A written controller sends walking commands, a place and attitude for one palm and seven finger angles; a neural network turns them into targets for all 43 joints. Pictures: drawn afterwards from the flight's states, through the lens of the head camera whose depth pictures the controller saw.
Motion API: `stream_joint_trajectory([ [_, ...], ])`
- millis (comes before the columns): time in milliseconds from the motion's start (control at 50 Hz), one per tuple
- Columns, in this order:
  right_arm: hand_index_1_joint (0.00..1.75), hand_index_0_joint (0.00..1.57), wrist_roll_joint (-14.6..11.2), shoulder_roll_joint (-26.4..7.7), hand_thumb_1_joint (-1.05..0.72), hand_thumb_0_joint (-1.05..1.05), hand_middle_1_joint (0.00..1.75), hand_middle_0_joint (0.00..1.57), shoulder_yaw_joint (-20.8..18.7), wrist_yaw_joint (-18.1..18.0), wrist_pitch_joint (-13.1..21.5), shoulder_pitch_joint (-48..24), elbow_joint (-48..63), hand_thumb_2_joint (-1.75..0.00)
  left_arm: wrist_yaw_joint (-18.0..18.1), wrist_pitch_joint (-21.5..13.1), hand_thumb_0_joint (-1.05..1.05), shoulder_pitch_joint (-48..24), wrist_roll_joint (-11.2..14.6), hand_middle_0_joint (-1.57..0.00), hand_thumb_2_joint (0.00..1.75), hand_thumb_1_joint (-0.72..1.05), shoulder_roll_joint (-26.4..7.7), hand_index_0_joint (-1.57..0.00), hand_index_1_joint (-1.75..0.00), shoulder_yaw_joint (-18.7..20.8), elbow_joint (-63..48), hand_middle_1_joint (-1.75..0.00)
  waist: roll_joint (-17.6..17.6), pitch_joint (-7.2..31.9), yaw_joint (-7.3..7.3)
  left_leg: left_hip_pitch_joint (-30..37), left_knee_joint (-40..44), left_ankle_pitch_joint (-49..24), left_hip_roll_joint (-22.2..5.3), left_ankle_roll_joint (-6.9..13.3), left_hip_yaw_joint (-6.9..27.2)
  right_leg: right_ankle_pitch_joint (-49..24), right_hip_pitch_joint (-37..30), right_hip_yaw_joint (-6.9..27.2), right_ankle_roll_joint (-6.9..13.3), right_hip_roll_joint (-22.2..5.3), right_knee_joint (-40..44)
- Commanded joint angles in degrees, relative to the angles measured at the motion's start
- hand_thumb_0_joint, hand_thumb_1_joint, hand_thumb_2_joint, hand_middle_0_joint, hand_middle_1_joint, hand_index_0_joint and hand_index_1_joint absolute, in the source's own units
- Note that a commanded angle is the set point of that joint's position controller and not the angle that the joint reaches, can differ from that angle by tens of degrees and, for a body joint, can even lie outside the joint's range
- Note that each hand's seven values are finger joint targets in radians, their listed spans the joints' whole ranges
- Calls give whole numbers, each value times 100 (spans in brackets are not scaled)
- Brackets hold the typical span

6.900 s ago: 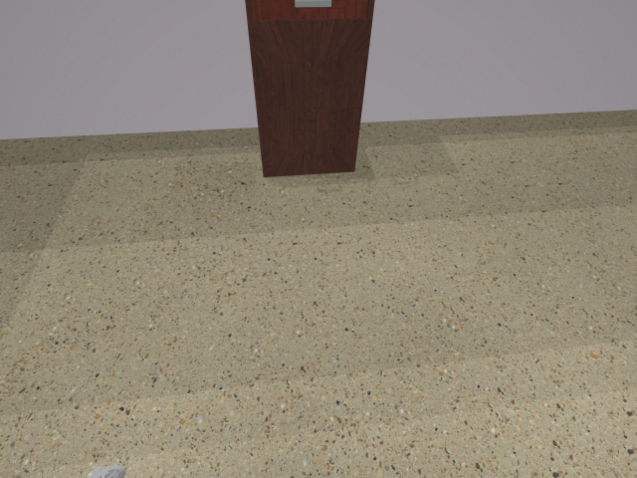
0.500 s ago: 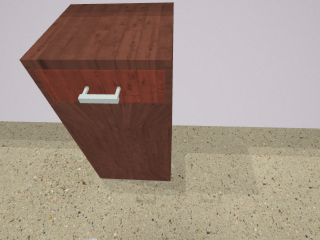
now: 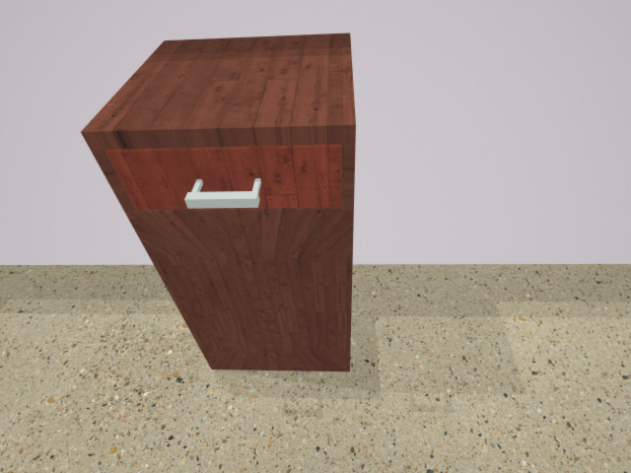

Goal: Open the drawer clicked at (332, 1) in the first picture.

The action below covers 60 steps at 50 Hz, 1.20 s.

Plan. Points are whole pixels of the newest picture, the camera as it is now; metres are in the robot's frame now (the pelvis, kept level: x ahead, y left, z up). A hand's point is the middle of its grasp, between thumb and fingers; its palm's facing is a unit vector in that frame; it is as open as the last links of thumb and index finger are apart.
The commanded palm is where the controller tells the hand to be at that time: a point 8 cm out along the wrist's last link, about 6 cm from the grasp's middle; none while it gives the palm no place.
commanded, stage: come to a stop and stand still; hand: left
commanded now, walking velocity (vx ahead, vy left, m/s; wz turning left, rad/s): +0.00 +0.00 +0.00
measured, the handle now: (225, 192) +0.57 +0.20 +0.05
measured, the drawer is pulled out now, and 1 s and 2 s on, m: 0.00 0.00 0.00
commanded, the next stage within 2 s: look again from close up in 0.24 s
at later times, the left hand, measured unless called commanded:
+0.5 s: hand out of the picture +0.01 +0.16 -0.16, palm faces +0.05 -0.98 -0.20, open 7.3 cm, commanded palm none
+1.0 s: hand out of the picture +0.00 +0.14 -0.16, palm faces +0.06 -0.98 -0.17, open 7.3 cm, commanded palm none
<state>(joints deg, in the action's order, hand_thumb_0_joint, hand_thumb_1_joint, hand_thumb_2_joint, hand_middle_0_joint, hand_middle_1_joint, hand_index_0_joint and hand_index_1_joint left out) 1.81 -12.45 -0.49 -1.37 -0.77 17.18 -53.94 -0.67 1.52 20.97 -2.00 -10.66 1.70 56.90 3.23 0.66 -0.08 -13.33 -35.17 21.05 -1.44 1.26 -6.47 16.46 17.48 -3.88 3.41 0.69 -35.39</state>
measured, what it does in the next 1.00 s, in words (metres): stands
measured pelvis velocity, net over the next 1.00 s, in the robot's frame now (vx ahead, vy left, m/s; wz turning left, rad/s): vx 0.02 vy -0.01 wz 0.02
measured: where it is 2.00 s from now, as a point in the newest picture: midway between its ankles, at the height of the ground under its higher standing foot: outside the picture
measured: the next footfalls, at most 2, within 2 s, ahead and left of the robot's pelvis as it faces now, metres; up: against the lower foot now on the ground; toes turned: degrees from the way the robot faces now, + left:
none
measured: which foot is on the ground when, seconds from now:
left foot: down 0.00-1.00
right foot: down 0.00-1.00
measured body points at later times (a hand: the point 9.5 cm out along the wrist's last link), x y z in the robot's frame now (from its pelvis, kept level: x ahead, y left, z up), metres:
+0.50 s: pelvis +0.01 -0.01 +0.01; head +0.01 -0.02 +0.46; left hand +0.01 +0.22 -0.14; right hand -0.02 -0.21 -0.16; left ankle -0.01 +0.11 -0.73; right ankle +0.03 -0.08 -0.73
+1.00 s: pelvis +0.02 -0.01 +0.01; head +0.02 -0.01 +0.46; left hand +0.00 +0.20 -0.15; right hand +0.00 -0.22 -0.15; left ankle -0.01 +0.11 -0.73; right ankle +0.03 -0.08 -0.73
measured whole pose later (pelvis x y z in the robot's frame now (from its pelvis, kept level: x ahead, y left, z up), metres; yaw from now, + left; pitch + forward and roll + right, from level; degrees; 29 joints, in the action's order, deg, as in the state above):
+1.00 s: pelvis +0.02 -0.01 +0.01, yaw +1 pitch -1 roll +0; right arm 0.7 -7.1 1.3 -2.1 0.8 18.5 -65.2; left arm 2.2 -1.3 18.7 -0.8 -6.2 -0.4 64.6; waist 0.6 -0.9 -0.1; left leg -8.2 -25.3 15.9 -1.7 -0.6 -3.1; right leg 13.2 10.6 -5.5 3.9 2.1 -24.6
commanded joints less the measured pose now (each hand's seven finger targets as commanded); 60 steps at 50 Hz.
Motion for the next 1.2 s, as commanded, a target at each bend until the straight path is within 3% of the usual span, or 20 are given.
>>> stream_joint_trajectory([
  [0, 30, 20, -59, -311, -90, 0, 30, 20, -50, -38, 127, 87, 263, -90, 126, -299, 0, 4, 83, -20, 90, 90, -694, -20, -30, 79, -259, -30, -1401, -277, 79, -884, -874, 810, -22, 85, 445, -297, -359, 2180, 929, -1561, 2123],
  [40, 30, 20, -78, -147, -90, 0, 30, 20, -6, -14, 121, 321, 27, -90, 154, -288, 0, -298, 89, -20, 90, 90, -691, -20, -30, 75, -245, -30, -832, -263, 253, -257, -116, 446, -31, 61, 416, -357, -60, 1570, 812, -1337, 1944],
  [60, 30, 20, -80, -78, -90, 0, 30, 20, 16, -10, 130, 548, -121, -90, 153, -274, 0, -385, 110, -20, 90, 90, -700, -20, -30, 65, -209, -30, -752, -230, 328, 203, 545, -6, -9, 45, 392, 4, 130, 1297, 618, -1182, 1798],
  [80, 30, 20, -74, -68, -90, 0, 30, 20, 28, -5, 180, 711, -255, -90, 157, -272, 0, -401, 127, -20, 90, 90, -587, -20, -30, 35, -154, -30, -425, -266, 335, 543, 1112, -504, -81, 64, 564, 174, 260, 1041, 401, -909, 1496],
  [100, 30, 20, -44, -215, -90, 0, 30, 20, 19, -28, 230, 705, -330, -90, 135, -273, 0, -321, 145, -20, 90, 90, -448, -20, -30, 6, -103, -30, 76, -328, 232, 463, 1382, -775, -408, 184, 978, 219, 302, 750, 163, -568, 1205],
  [120, 30, 20, -33, -365, -90, 0, 30, 20, 6, -48, 247, 511, -293, -90, 118, -271, 0, -232, 144, -20, 90, 90, -360, -20, -30, -7, -81, -30, 357, -379, 98, 88, 1583, -727, -733, 288, 1240, 42, 59, 559, 48, -403, 1107],
  [160, 30, 20, -54, -380, -90, 0, 30, 20, -5, -58, 236, 193, -277, -90, 110, -238, 0, -157, 107, -20, 90, 90, -342, -20, -30, -26, 30, -30, 234, -641, -51, -616, 1741, -209, -723, 283, 1196, -102, -457, 524, -2, -414, 1096],
  [220, 30, 20, -68, -189, -90, 0, 30, 20, 58, -70, 249, 342, -421, -90, 135, -287, 0, -41, 129, -20, 90, 90, -324, -20, -30, -58, 214, -30, -299, -605, -20, -510, 1483, -400, -417, 165, 871, -142, -602, 838, 68, -612, 1439],
  [420, 30, 20, -86, 21, -90, 0, 30, 20, 128, -88, 261, 654, -871, -90, 201, -333, 0, -85, 164, -20, 90, 90, -229, -20, -30, -106, 460, -30, -292, -497, 17, -162, 1464, -968, -407, 73, 753, -727, -761, 746, 66, -693, 1527],
  [480, 30, 20, -93, 67, -90, 0, 30, 20, 132, -91, 243, 683, -950, -90, 217, -321, 0, -105, 161, -20, 90, 90, -204, -20, -30, -109, 485, -30, -310, -623, 23, -200, 1534, -876, -409, 58, 759, -632, -734, 726, 66, -681, 1556],
  [540, 30, 20, -89, 93, -90, 0, 30, 20, 133, -90, 248, 700, -985, -90, 226, -335, 0, -55, 169, -20, 90, 90, -183, -20, -30, -116, 502, -30, -411, -509, 14, -118, 1502, -980, -391, 62, 732, -784, -822, 751, 63, -714, 1578],
  [940, 30, 20, -102, 139, -90, 0, 30, 20, 129, -118, 239, 674, -1071, -90, 255, -347, 0, 94, 161, -20, 90, 90, -79, -20, -30, -138, 589, -30, -271, -549, 25, 82, 1569, -1106, -422, 34, 707, -1006, -813, 752, 38, -689, 1668],
  [960, 30, 20, -170, -123, -90, 0, 30, 20, 23, -34, 281, -144, -706, -90, 514, -464, 0, 551, 91, -20, 90, 90, -371, -20, -30, -87, 830, -30, -625, -855, -296, -498, 335, -698, -405, -179, 373, -3849, -689, 1102, -430, -1106, 1503],
  [980, 30, 20, -198, 26, -90, 0, 30, 20, 74, -18, 217, 37, -452, -90, 477, -523, 0, 484, 96, -20, 90, 90, -558, -20, -30, -115, 791, -30, -652, -463, 70, -306, 311, -517, -303, -146, 397, -5155, -1060, 1132, -233, -1461, 1341],
  [1000, 30, 20, -153, 250, -90, 0, 30, 20, 54, -30, 209, 558, -469, -90, 466, -528, 0, 471, 114, -20, 90, 90, -471, -20, -30, -74, 609, -30, -980, 550, 153, -146, 267, -130, -202, -35, 480, -5047, -1683, 1174, -48, -1485, 1062],
  [1020, 30, 20, -157, 191, -90, 0, 30, 20, 32, -41, 204, 627, -491, -90, 441, -500, 0, 244, 126, -20, 90, 90, -411, -20, -30, -93, 527, -30, -844, 843, 192, -32, 431, -241, -173, -12, 474, -4682, -1822, 986, 160, -1413, 952],
  [1040, 30, 20, -148, 198, -90, 0, 30, 20, 24, -50, 181, 607, -526, -90, 410, -463, 0, 145, 139, -20, 90, 90, -362, -20, -30, -98, 460, -30, -713, 696, 174, 126, 541, -416, -165, -17, 472, -3653, -1472, 906, 203, -1316, 1082],
  [1080, 30, 20, -109, 201, -90, 0, 30, 20, 39, -39, 164, 550, -568, -90, 373, -372, 0, -89, 133, -20, 90, 90, -264, -20, -30, -128, 432, -30, -88, -218, 186, 183, 893, -893, -297, 18, 630, -1739, -555, 717, 142, -957, 1239],
  [1120, 30, 20, -93, 134, -90, 0, 30, 20, 78, -36, 156, 462, -544, -90, 332, -328, 0, -33, 135, -20, 90, 90, -204, -20, -30, -161, 458, -30, -83, -758, 81, -199, 1104, -992, -395, 75, 801, -762, -343, 664, 45, -745, 1361],
  [1180, 30, 20, -87, 39, -90, 0, 30, 20, 83, -26, 171, 516, -529, -90, 310, -296, 0, -17, 128, -20, 90, 90, -191, -20, -30, -171, 467, -30, -229, -914, 62, -387, 1347, -685, -406, 117, 929, -140, -298, 649, 4, -660, 1427],
])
